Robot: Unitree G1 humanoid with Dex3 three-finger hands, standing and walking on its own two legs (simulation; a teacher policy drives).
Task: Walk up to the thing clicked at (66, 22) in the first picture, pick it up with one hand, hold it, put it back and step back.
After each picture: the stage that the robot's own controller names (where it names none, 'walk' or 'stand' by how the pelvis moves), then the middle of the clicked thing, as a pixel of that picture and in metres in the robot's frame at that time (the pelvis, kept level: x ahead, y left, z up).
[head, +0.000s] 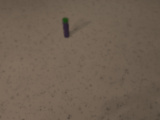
stand; (66, 28) +1.56 +0.17 -0.65
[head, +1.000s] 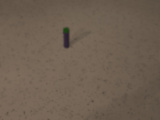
walk; (66, 38) +1.43 +0.14 -0.64
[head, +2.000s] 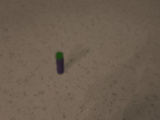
walk; (60, 63) +0.95 +0.18 -0.64
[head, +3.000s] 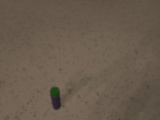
walk; (55, 99) +0.62 +0.17 -0.64
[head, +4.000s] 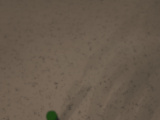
walk; out of the picture +0.43 +0.22 -0.63
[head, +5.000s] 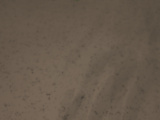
stand; out of the picture +0.36 +0.18 -0.63
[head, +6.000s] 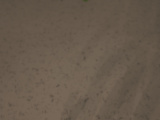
stand; out of the picture +0.33 +0.20 -0.65
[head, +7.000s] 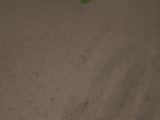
stand; out of the picture +0.32 +0.20 -0.66
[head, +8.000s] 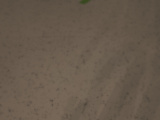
stand; out of the picture +0.31 +0.21 -0.66
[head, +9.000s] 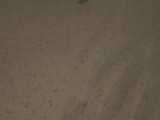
stand; out of the picture +0.31 +0.21 -0.66
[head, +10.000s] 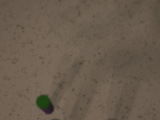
go down; (46, 105) +0.35 +0.20 -0.50
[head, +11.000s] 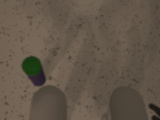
go down; (35, 73) +0.40 +0.22 -0.27
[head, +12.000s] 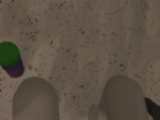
close in; (12, 63) +0.40 +0.23 -0.21
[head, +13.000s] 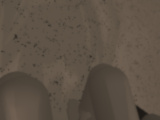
close; out of the picture +0.39 +0.25 -0.15
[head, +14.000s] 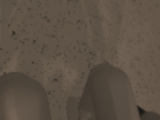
lift; out of the picture +0.38 +0.26 -0.16
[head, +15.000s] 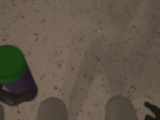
lift; (19, 80) +0.32 +0.20 +0.02
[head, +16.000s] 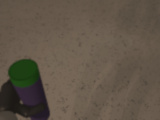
hold; (33, 96) +0.29 +0.17 +0.03
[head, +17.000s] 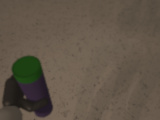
hold; (36, 91) +0.31 +0.16 +0.04
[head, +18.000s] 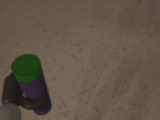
hold; (35, 89) +0.32 +0.16 +0.04
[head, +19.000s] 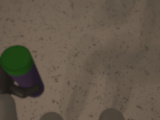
crouch; (27, 76) +0.36 +0.17 -0.02
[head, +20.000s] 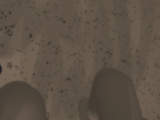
lower; out of the picture +0.41 +0.24 -0.13
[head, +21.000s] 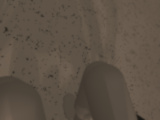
lower; out of the picture +0.40 +0.25 -0.16
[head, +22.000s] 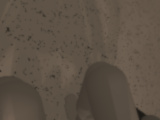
lower; out of the picture +0.39 +0.25 -0.16
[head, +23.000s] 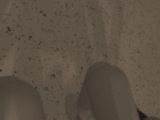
lower; out of the picture +0.38 +0.26 -0.16
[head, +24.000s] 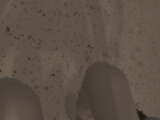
lower; out of the picture +0.38 +0.26 -0.16
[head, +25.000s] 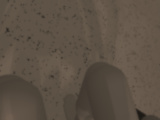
open; out of the picture +0.39 +0.25 -0.16
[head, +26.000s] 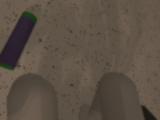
stand; (18, 39) +0.52 +0.20 -0.27
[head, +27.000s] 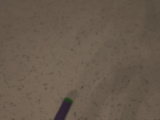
stand; (61, 115) +0.45 +0.13 -0.65
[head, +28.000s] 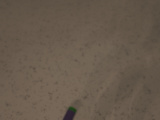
stand; out of the picture +0.46 +0.13 -0.68
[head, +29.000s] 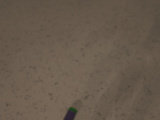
stand; out of the picture +0.45 +0.13 -0.68
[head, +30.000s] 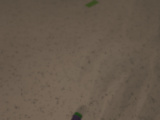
stand; out of the picture +0.46 +0.11 -0.74
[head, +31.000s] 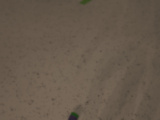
stand; out of the picture +0.44 +0.14 -0.75
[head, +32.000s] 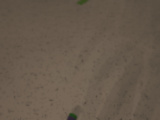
walk; out of the picture +0.44 +0.14 -0.75
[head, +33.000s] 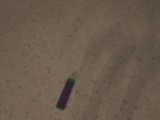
walk; (65, 93) +0.57 +0.14 -0.72
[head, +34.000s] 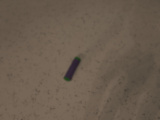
walk; (72, 68) +0.91 +0.17 -0.73
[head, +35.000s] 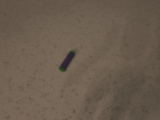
stand; (67, 60) +1.10 +0.11 -0.73
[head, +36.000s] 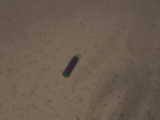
stand; (70, 66) +1.05 +0.12 -0.75
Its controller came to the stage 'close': yes
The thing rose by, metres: 0.68
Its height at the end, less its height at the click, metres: -0.09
